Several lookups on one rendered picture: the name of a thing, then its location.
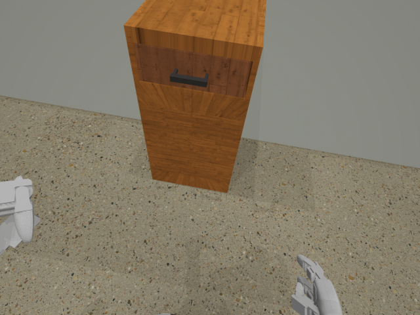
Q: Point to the left robot hand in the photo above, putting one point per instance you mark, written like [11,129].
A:
[15,202]

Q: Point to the right robot hand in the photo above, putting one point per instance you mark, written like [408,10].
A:
[321,296]

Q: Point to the handle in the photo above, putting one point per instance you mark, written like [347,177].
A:
[190,80]

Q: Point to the cabinet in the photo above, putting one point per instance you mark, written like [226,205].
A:
[192,137]

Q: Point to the drawer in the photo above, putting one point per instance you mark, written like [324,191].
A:
[227,76]

